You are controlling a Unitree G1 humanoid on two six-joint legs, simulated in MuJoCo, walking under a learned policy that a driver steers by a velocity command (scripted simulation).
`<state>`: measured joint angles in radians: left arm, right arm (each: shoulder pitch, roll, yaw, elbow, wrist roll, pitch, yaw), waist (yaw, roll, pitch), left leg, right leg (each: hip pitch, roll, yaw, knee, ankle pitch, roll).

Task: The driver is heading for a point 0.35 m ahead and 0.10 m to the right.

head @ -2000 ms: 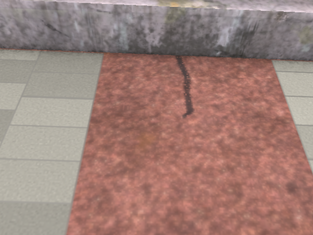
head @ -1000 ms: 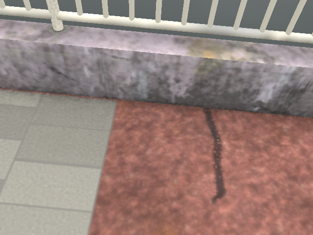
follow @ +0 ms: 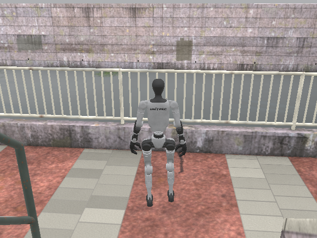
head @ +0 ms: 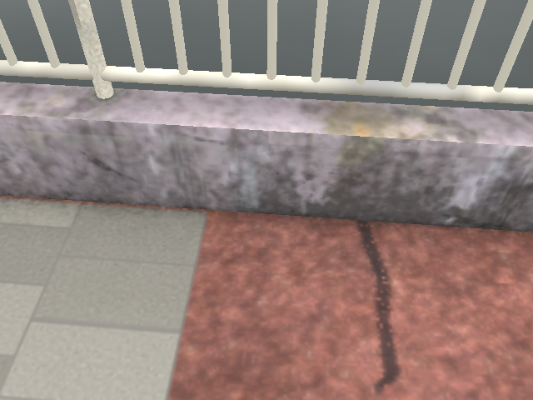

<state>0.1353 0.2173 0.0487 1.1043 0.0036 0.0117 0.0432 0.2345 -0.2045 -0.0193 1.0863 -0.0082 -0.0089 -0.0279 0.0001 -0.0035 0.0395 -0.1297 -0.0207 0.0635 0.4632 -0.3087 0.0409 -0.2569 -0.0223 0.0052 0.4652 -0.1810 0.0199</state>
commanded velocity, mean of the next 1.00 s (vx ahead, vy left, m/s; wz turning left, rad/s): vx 0.06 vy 0.00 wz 0.00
